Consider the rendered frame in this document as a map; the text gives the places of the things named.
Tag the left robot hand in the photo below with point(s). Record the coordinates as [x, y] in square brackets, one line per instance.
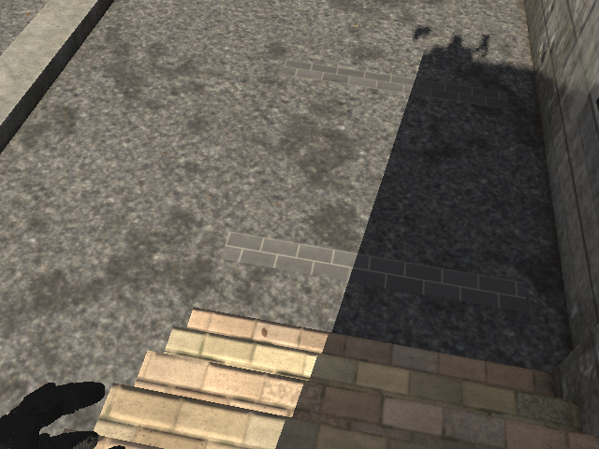
[20, 428]

